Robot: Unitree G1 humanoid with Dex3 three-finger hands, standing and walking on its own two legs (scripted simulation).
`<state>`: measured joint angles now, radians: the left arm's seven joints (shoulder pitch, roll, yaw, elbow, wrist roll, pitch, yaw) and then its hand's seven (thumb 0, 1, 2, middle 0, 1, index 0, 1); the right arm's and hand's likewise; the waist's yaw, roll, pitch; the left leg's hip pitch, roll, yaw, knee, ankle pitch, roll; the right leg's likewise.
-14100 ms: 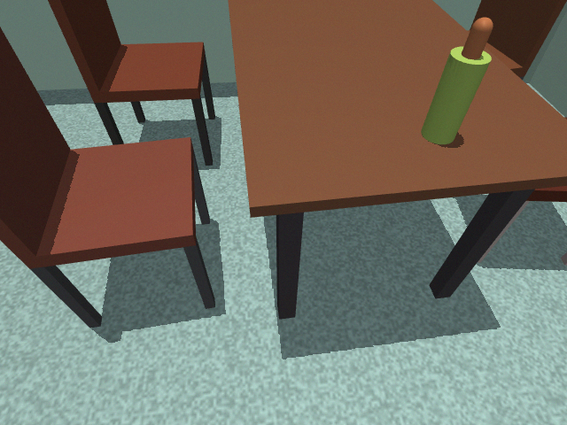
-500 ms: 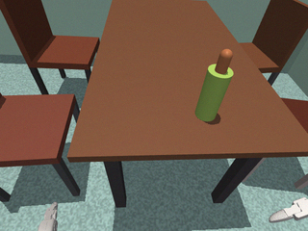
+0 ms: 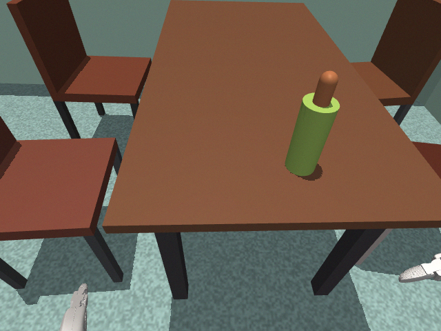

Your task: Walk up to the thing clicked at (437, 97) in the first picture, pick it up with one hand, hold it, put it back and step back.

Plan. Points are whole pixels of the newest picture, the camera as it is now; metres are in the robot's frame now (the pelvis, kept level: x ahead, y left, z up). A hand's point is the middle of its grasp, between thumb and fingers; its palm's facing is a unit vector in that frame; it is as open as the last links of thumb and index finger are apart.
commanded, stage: go down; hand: right
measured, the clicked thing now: (313, 125) +0.53 -0.21 +0.10
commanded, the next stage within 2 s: none
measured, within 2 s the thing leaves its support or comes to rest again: neither
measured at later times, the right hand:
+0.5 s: hand (431, 180) +0.32 -0.35 +0.14, palm faces +0.18 +0.98 -0.07, open 17.5 cm
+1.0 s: hand (435, 158) +0.36 -0.37 +0.15, palm faces +0.16 +0.99 +0.02, open 17.6 cm
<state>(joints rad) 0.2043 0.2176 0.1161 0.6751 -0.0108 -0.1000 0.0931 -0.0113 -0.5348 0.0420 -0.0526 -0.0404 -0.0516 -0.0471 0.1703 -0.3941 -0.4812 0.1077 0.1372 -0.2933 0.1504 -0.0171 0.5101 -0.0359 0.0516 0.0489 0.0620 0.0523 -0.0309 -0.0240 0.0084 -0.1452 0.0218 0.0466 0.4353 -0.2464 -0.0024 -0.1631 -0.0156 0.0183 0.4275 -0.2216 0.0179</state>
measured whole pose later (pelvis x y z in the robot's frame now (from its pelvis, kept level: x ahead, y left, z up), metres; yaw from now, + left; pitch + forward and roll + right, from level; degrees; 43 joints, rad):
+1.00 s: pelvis +0.01 -0.01 -0.01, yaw +1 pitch +6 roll +1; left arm 0.23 0.27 -0.05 0.66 -0.01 -0.23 0.20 -0.01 -0.54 0.06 -0.06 -0.05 -0.06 -0.06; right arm -0.52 -0.79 -0.62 0.98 0.27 -0.08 0.61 -0.02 0.56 -0.04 0.04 0.05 0.05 0.05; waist 0.04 0.00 -0.06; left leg -0.36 0.01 0.04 0.52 -0.27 -0.01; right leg -0.40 -0.03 0.01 0.57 -0.28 0.01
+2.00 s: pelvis +0.01 -0.02 -0.02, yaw +2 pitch +12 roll +3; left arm 0.26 0.27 -0.08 0.55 0.01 -0.24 0.17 -0.01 -0.54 0.06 -0.05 -0.05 -0.05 -0.05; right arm -0.75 -0.95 -0.63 1.20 0.18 -0.11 0.60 -0.02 0.60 -0.05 0.04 0.05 0.05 0.05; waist 0.10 0.01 -0.09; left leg -0.50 0.00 0.04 0.59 -0.30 -0.02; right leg -0.56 -0.04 0.02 0.70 -0.34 0.00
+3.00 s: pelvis +0.01 -0.02 -0.03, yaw +1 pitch +14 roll +3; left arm 0.27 0.27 -0.07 0.51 0.01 -0.23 0.15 -0.01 -0.55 0.05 -0.06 -0.05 -0.06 -0.06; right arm -0.73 -0.83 -0.55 1.18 0.20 -0.16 0.57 -0.02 0.59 -0.05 0.03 0.04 0.04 0.05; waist 0.10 0.01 -0.11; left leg -0.60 0.00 0.04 0.69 -0.35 -0.02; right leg -0.66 -0.04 0.03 0.79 -0.38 0.00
